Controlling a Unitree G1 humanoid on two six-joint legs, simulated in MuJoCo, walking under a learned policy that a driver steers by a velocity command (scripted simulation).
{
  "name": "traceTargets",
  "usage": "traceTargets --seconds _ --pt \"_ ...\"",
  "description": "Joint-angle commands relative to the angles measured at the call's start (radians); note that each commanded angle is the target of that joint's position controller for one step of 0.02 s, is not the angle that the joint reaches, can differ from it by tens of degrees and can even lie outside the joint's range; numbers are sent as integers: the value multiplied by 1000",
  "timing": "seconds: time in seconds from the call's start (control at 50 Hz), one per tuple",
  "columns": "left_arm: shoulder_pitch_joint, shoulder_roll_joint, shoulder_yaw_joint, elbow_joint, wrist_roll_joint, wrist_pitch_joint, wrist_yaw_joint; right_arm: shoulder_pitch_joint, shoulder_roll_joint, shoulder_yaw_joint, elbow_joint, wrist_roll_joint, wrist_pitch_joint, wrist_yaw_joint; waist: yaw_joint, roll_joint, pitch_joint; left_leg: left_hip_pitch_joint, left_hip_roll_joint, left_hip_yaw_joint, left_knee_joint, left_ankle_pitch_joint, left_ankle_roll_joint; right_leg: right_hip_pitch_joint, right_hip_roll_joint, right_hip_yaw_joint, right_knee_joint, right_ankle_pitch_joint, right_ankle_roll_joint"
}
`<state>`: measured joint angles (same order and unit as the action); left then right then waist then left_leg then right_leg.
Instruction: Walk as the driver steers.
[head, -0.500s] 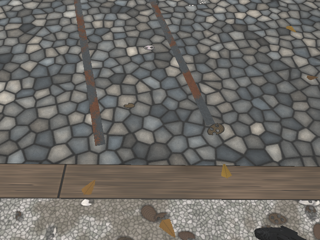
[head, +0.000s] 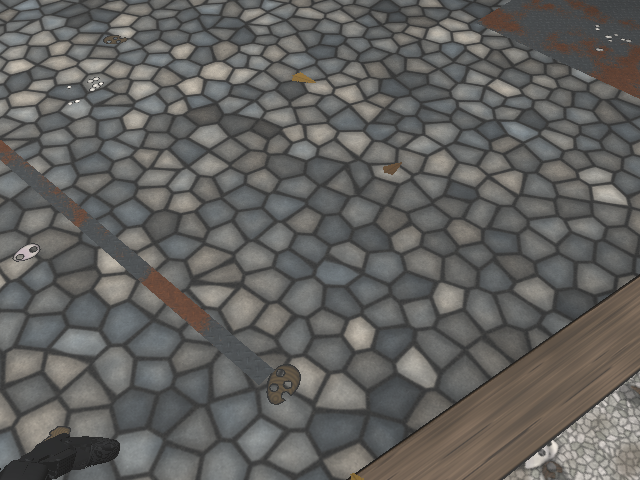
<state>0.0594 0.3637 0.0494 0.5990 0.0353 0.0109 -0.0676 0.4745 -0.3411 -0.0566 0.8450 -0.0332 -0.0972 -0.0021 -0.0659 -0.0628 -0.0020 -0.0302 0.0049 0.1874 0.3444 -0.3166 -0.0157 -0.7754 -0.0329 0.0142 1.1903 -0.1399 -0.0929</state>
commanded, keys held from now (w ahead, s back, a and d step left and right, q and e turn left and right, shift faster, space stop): w+q+shift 1.00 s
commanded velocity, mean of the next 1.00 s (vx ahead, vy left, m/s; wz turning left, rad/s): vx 1.00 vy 0.00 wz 0.63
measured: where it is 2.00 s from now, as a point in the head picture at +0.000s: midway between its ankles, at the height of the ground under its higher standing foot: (24, 208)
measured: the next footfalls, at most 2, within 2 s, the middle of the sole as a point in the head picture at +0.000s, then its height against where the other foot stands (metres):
right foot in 0.18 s outside the picture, level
left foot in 0.64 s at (252, 389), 0.10 m lower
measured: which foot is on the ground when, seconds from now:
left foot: down 0.00-0.18, up 0.20-0.62, down 0.64-0.98, up 1.00-1.00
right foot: up 0.00-0.16, down 0.18-0.64, up 0.66-0.98, down 1.00-1.00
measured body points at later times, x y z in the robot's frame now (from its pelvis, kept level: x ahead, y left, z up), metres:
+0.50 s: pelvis +0.46 +0.01 -0.01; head +0.48 +0.02 +0.43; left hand +0.37 +0.30 -0.14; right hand +0.68 -0.23 -0.11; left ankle +0.64 +0.18 -0.70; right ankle +0.31 -0.09 -0.73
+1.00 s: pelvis +0.94 +0.16 -0.12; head +0.97 +0.16 +0.32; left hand +1.00 +0.49 -0.17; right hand +1.10 -0.10 -0.26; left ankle +0.73 +0.12 -0.82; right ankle +1.17 +0.13 -0.84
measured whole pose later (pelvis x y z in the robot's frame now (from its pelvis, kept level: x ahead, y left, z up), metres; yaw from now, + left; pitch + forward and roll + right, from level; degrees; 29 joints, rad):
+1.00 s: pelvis +0.94 +0.16 -0.12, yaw +41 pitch +0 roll +1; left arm -0.02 0.26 -0.02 0.65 0.02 -0.09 0.00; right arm 0.45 -0.32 -0.10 0.91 -0.01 -0.06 0.02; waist -0.10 0.01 0.04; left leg 0.02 -0.17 -0.22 0.62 -0.51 0.13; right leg -0.52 -0.07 0.09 0.56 -0.13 0.04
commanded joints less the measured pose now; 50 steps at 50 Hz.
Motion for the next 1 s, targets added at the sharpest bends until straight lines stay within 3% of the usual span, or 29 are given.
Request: traceTargets --seconds 0.02,0.1,0.14,0.16,0.18,0.2,0.22,0.24,0.26,0.32,0.38,0.4,0.44,0.48,0.52,0.58,0.62,0.64,0.66,0.68,0.7,0.72,0.74,0.78,0.82,0.88,0.94,0.98,1.0 --pt "-52 -14 -33 -92 -2 -16 -15 -80 -58 10 -55 0 -37 13 88 112 145 -167 218 -109 -274 363 105 53 1 30 -243 114 -10" --pt "-155 -10 -46 -94 5 -45 -24 37 -133 4 19 23 -10 7 63 95 159 -37 227 -85 -286 843 150 278 59 -140 -529 94 -59" --pt "-8 38 -23 -45 18 -55 0 41 -211 -7 44 18 5 0 157 160 31 50 254 -89 -2 1229 143 485 117 -129 -558 -71 -77" --pt "204 67 -2 25 21 -60 18 18 -220 -9 48 23 12 -3 264 177 -90 -26 242 -97 254 1198 132 745 112 -83 -591 -50 -94" --pt "379 153 28 67 41 -62 45 4 -174 2 16 29 8 -1 334 134 -222 -241 185 -102 605 864 124 1031 -72 117 -600 -228 -120" --pt "363 219 46 62 61 -75 59 138 16 35 -25 48 8 14 188 -118 -411 -601 21 -175 1011 -173 112 1315 -390 603 -680 -548 -177" --pt "377 171 43 61 22 -74 66 7 -92 5 -45 50 9 4 246 6 -415 -662 13 -277 1087 -105 136 1196 -410 730 -827 -453 -144" --pt "309 120 31 102 12 -84 65 -82 -95 -4 -65 51 10 4 193 36 -197 -691 61 -287 1001 28 140 1021 -343 512 -849 -269 -116" --pt "267 76 27 121 8 -93 60 -77 -54 8 -53 47 14 9 148 29 -88 -658 96 -275 929 69 134 886 -311 389 -886 -134 -106" --pt "230 -11 9 150 -20 -116 58 -26 -6 1 -5 20 75 26 60 -17 19 -547 142 -269 824 63 102 676 -241 155 -982 -37 -67" --pt "245 14 22 199 -17 -145 58 -150 22 -4 -52 -2 106 58 53 19 110 -672 177 -245 743 195 89 687 -230 -6 -1031 102 -79" --pt "223 -23 15 220 -24 -162 62 -207 29 -8 -73 8 94 63 28 44 138 -679 175 -259 611 332 94 656 -185 -81 -1041 133 -35" --pt "185 -28 9 233 -29 -185 73 -272 51 3 -96 9 75 85 8 25 123 -502 116 -152 390 658 106 529 -94 -241 -1019 102 5" --pt "217 -6 8 248 -38 -198 86 -287 41 0 -85 9 66 110 5 40 81 -358 81 -110 298 910 142 511 -110 -295 -987 41 31" --pt "243 25 10 269 -29 -185 93 -314 11 -2 -80 11 70 114 2 45 116 -373 62 -71 252 924 166 607 -140 -319 -926 125 42" --pt "352 74 11 302 -37 -142 108 -304 -27 -10 -67 -39 81 80 -1 48 122 -346 -49 55 204 707 190 815 -172 -347 -642 704 75" --pt "298 109 19 294 -18 -95 120 -13 -77 -39 19 -35 89 59 -136 -4 10 -91 -46 0 196 517 247 807 -215 -305 -209 948 49" --pt "234 128 35 276 -27 -84 107 178 -126 -71 83 -17 89 38 -231 85 -61 116 -49 -67 134 473 308 687 -136 -284 212 756 49" --pt "195 6 12 256 -3 -90 89 176 -201 -91 111 -11 84 25 -182 300 55 317 22 -173 220 601 353 220 35 -235 646 -415 60" --pt "228 -49 -16 160 14 -106 101 157 -282 -97 106 11 80 28 -59 291 -41 508 131 -428 380 1023 406 -71 34 -96 725 -493 87" --pt "191 -18 -31 101 8 -123 96 164 -264 -96 74 10 76 20 -73 138 -204 629 229 -705 216 663 527 -201 19 20 629 -434 101" --pt "105 19 -34 70 2 -147 89 119 -240 -98 61 4 81 3 -80 97 -146 538 313 -943 -28 199 547 -290 -7 75 497 -378 102" --pt "83 67 -23 100 11 -147 86 26 -187 -83 41 4 82 2 -27 -33 -33 334 302 -926 -103 25 494 -227 -58 75 377 -324 104" --pt "55 61 -19 95 32 -110 73 -77 -125 -51 24 17 49 -11 91 -92 117 -112 242 -847 -107 172 455 -2 -110 123 124 -264 162" --pt "-16 14 -36 53 32 -84 63 -149 -149 -52 1 17 22 -10 113 -54 165 -420 126 -674 -172 240 405 238 -130 73 -171 -190 198" --pt "-28 -20 -46 42 -16 -86 54 -170 -155 -71 -14 24 4 18 81 55 86 -477 3 -526 -131 345 305 514 -62 10 -441 136 162" --pt "-15 9 -30 39 -23 -94 62 -121 -167 -84 -11 38 15 26 56 65 32 -291 -5 -546 0 487 242 577 -2 2 -586 157 135" --pt "272 74 9 113 -21 -98 84 -163 -197 -89 -16 27 19 25 227 42 -123 -262 -54 -498 382 677 183 849 50 -21 -603 -1 125" --pt "498 150 37 156 -3 -99 102 -228 -127 -68 -49 23 8 26 343 -6 -226 -394 -112 -448 702 567 158 1053 -63 82 -618 -208 110"
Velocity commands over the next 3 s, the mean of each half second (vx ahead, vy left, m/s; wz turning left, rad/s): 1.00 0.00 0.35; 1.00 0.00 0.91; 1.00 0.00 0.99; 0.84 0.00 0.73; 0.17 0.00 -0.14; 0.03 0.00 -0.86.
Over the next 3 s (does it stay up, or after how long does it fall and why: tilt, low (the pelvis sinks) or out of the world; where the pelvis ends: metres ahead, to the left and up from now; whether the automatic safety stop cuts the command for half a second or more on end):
stays up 1.41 1.01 -0.10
